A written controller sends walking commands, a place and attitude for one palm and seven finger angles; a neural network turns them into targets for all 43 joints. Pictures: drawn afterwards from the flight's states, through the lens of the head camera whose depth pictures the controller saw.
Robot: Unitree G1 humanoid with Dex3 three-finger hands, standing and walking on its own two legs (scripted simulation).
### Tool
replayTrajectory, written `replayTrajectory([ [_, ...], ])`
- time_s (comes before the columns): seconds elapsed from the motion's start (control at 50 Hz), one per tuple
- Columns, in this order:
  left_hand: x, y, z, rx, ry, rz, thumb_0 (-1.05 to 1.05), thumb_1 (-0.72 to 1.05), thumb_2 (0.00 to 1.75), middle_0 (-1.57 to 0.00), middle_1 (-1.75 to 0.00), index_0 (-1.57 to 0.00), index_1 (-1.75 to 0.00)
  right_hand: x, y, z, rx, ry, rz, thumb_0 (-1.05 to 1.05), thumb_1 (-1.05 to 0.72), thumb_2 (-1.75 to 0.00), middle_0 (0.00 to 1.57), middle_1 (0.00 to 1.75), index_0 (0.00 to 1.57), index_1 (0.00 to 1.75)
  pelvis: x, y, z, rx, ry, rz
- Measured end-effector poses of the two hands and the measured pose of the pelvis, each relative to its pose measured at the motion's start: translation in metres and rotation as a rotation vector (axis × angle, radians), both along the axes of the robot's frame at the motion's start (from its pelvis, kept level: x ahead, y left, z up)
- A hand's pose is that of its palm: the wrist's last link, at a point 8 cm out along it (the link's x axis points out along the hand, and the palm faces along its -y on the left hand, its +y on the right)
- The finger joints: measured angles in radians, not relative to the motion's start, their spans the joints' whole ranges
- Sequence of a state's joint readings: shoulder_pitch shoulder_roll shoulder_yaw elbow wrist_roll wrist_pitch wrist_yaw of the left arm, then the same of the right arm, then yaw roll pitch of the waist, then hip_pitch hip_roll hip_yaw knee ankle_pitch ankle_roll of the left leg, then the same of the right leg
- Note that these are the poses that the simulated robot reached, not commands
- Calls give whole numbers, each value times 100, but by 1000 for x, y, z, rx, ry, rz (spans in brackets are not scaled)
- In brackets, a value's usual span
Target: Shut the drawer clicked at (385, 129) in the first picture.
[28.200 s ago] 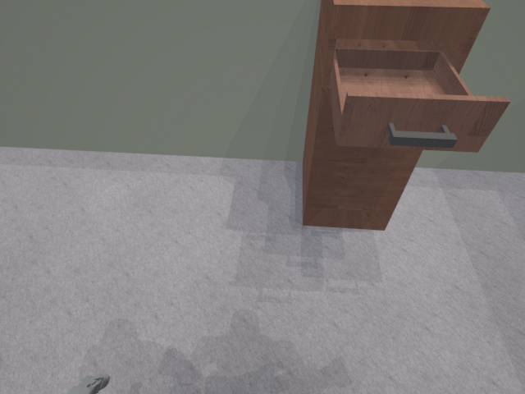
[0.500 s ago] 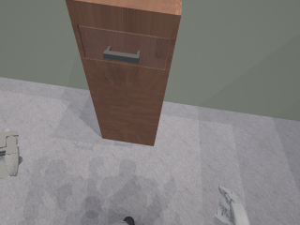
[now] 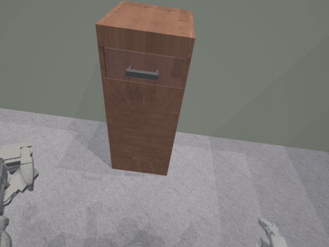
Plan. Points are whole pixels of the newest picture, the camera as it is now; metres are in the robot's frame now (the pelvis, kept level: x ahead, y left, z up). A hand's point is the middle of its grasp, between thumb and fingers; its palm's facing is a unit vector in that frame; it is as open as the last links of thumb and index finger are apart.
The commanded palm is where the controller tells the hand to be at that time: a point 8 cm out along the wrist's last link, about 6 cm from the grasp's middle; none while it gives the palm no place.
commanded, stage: stop stepping back and stand still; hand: left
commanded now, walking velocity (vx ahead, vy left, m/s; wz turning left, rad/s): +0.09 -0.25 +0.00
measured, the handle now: (142, 72) +0.78 +0.14 +0.06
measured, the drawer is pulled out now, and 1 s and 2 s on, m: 0.00 0.00 0.00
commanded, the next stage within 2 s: let the arm hang, fingers relaxed in 0.64 s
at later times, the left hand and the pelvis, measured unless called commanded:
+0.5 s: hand out of the picture +0.09 +0.32 +0.19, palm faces +0.37 -0.85 -0.37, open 3.3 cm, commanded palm +0.01 +0.36 +0.20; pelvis -0.11 +0.08 +0.02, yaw +2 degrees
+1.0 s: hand out of the picture -0.03 +0.24 -0.14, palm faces +0.11 -0.96 -0.24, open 3.1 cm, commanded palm none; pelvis -0.12 +0.05 +0.00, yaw +5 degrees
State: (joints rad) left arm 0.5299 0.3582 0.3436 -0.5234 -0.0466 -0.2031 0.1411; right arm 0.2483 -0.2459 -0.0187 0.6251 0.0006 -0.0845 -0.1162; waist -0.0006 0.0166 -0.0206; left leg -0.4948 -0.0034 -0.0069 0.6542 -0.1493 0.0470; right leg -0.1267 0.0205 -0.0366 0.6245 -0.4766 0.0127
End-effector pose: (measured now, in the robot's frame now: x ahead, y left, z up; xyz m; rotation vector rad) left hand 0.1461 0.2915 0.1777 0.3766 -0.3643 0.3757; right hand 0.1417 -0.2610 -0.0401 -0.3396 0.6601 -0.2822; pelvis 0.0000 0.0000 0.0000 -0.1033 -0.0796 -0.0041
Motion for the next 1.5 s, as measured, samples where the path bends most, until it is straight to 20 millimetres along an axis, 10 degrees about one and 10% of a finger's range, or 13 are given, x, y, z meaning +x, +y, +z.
replayTrajectory([
  [0.1,-1,3,23,20,-20,-69,1,89,90,-140,-160,-141,-160,-26,46,8,75,23,69,2,-90,-90,20,30,20,30,-36,10,16,4,13,20],
  [0.26,-83,10,58,261,-77,-173,1,89,90,-140,-160,-141,-160,-60,89,-14,155,63,111,1,-90,-90,20,30,20,30,-73,38,1,70,77,-15],
  [0.38,-86,86,19,87,-39,80,0,89,90,-140,-160,-141,-160,-81,111,-24,113,79,96,2,-90,-90,20,30,20,30,-89,70,-2,73,73,36],
  [0.46,-89,88,12,56,83,51,1,90,90,-140,-160,-141,-160,-102,130,-12,150,93,121,2,-90,-90,20,30,20,30,-104,75,14,74,50,34],
  [0.58,-115,52,45,124,82,-122,1,89,90,-140,-160,-141,-160,-120,135,5,170,113,137,2,-90,-90,20,30,20,30,-112,77,32,37,66,20],
  [0.7,-119,69,49,243,144,22,1,89,90,-140,-160,-141,-160,-109,118,-8,182,98,92,2,-90,-90,20,30,20,30,-109,69,26,63,98,19],
  [0.78,-105,79,1,164,271,72,0,89,90,-140,-160,-141,-160,-98,101,-31,192,109,104,1,-90,-90,20,30,20,30,-115,70,14,61,95,45],
  [0.86,-97,83,-136,-104,720,113,0,90,90,-136,-156,-137,-156,-105,89,-59,187,191,115,1,-90,-90,20,30,20,30,-114,75,-2,77,97,74],
  [0.92,-128,49,-230,-281,1075,104,0,91,90,-128,-150,-129,-150,-126,82,-71,172,263,103,1,-90,-90,20,30,20,30,-116,68,-6,114,81,71],
  [0.98,-179,-2,-282,-417,1337,67,1,91,90,-119,-141,-120,-140,-155,75,-76,172,367,86,1,-90,-90,20,30,20,30,-119,58,-1,110,66,82],
  [1.22,-304,-4,-289,-498,1698,249,1,91,90,-76,-98,-76,-93,-245,77,-83,234,708,-14,1,-91,-90,20,30,20,30,-122,43,21,94,71,90],
  [1.5,-305,-38,-293,-567,1710,192,0,91,90,-28,-41,-29,-40,-269,103,-87,294,750,-36,1,-91,-90,20,30,20,30,-128,48,27,98,43,83],
])
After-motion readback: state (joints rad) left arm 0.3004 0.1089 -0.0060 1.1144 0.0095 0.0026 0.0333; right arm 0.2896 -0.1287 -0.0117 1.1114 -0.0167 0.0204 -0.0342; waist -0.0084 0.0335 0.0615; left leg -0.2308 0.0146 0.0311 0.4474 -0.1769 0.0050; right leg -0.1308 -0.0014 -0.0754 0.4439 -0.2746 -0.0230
